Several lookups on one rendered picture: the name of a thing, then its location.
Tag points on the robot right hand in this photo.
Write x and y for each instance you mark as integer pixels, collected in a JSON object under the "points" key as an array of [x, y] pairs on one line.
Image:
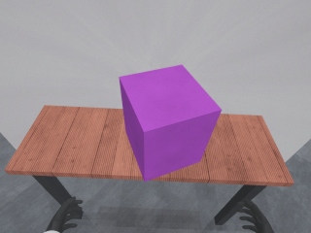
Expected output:
{"points": [[256, 217]]}

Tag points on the table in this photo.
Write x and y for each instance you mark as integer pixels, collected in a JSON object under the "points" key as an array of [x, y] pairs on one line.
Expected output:
{"points": [[87, 142]]}

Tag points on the carton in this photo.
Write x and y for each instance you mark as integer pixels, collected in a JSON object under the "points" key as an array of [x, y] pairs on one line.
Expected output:
{"points": [[168, 117]]}

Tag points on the robot left hand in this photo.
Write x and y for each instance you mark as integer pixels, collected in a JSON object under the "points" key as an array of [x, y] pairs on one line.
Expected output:
{"points": [[58, 221]]}

